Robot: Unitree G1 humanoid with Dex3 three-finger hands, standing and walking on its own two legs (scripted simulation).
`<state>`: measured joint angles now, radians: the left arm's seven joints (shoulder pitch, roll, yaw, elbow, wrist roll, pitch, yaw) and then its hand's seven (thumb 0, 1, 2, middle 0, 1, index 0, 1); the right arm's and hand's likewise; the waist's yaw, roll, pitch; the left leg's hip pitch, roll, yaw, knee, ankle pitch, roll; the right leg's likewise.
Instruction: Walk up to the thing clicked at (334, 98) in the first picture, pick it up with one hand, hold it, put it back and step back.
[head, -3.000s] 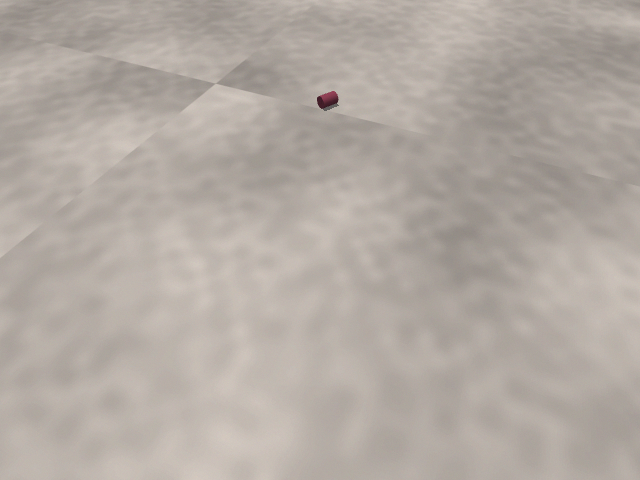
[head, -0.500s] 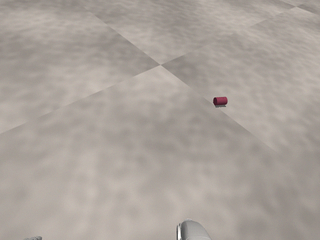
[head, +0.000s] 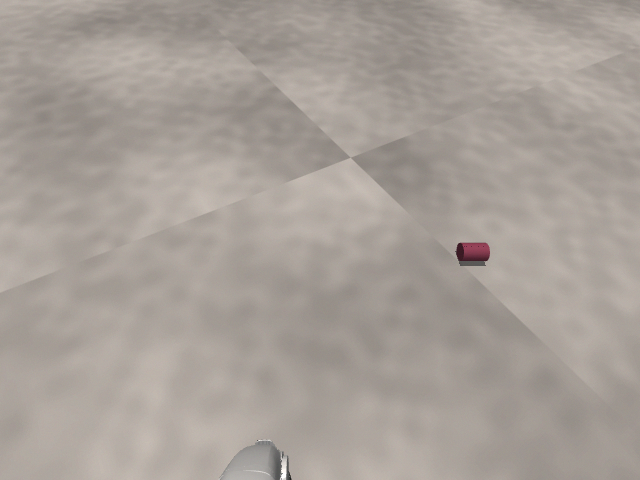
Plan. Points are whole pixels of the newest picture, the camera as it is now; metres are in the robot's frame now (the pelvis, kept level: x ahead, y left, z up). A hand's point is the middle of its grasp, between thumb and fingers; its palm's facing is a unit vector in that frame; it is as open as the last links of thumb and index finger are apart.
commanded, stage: walk up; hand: left
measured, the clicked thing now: (472, 251) +1.05 -0.54 -0.73
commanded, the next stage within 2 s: none
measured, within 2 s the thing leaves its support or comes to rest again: neither
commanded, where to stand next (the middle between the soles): +0.70 -0.83 m, yaw +7 degrees
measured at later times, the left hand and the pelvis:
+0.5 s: hand (268, 366) +0.30 +0.11 -0.15, palm faces -0.01 -0.93 -0.37, open 7.4 cm; pelvis +0.17 -0.18 -0.03, yaw +0 degrees
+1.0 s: hand (372, 345) +0.36 -0.06 -0.17, palm faces -0.03 -0.96 -0.27, open 7.4 cm; pelvis +0.30 -0.33 -0.01, yaw +1 degrees
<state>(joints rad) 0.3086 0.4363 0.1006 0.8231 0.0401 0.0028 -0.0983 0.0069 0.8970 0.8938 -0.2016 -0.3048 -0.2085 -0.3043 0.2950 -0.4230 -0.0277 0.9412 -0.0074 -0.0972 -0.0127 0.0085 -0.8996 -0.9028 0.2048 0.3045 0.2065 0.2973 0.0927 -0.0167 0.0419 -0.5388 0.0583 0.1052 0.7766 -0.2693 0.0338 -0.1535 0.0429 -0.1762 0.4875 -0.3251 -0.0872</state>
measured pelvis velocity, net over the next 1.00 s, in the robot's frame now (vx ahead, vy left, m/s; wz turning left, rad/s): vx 0.30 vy -0.33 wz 0.02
